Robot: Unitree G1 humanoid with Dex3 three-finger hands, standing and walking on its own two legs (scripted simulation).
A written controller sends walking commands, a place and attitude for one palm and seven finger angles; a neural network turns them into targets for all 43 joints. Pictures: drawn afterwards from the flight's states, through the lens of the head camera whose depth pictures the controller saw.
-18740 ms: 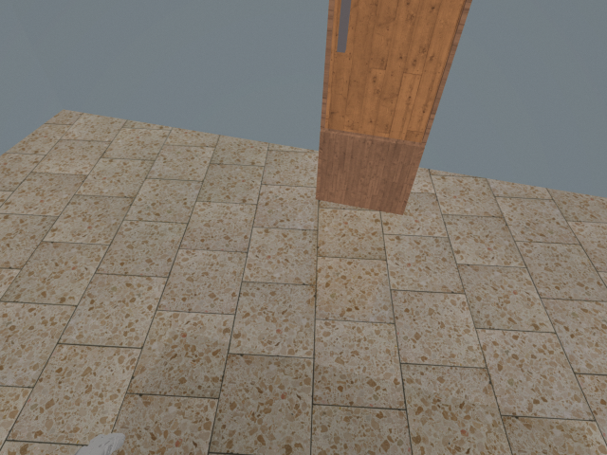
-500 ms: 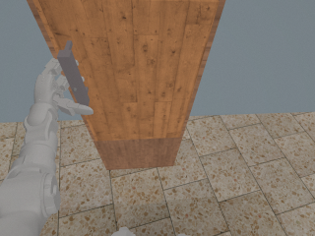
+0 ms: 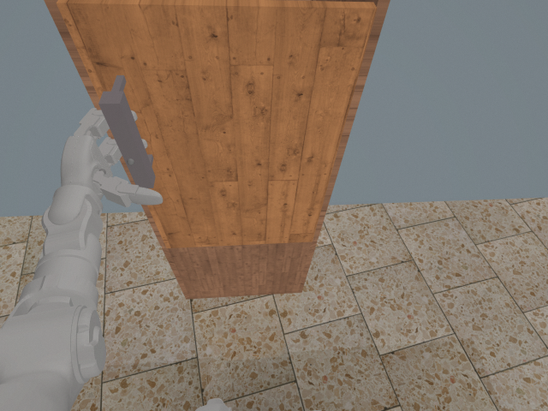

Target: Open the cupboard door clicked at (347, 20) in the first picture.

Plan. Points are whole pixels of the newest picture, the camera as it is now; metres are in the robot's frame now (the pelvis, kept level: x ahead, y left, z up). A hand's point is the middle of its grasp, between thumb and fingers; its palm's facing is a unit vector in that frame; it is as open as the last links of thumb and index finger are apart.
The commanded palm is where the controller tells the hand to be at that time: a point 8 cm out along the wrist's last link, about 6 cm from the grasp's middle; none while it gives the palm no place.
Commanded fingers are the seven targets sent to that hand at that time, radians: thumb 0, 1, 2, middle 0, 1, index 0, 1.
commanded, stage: close the thumb around the handle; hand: left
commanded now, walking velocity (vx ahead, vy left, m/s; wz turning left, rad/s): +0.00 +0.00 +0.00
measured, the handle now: (134, 135) +0.51 +0.21 +0.11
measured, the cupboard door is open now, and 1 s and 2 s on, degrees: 0 0 42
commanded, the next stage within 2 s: pull the door open along its arc in 0.80 s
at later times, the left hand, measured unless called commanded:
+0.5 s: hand (135, 158) +0.46 +0.20 +0.10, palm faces +0.03 -1.00 +0.03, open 9.5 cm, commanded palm +0.43 +0.25 +0.10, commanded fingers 0.00 0.68 0.80 -0.38 -1.33 -0.38 -1.33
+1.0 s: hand (143, 163) +0.45 +0.18 +0.10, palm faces +0.05 -1.00 +0.01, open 6.1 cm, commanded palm +0.42 +0.23 +0.10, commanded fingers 0.00 0.90 0.90 -0.40 -1.35 -0.40 -1.35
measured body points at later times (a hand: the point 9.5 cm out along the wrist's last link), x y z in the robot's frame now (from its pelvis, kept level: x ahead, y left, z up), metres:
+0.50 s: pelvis +0.00 +0.01 +0.00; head +0.07 +0.02 +0.44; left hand +0.45 +0.25 +0.10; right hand +0.05 -0.26 -0.11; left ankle +0.03 +0.10 -0.70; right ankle -0.02 -0.10 -0.70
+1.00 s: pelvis -0.01 +0.00 +0.00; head +0.06 +0.01 +0.44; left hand +0.44 +0.24 +0.10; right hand +0.04 -0.26 -0.12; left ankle +0.03 +0.10 -0.70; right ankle -0.02 -0.10 -0.70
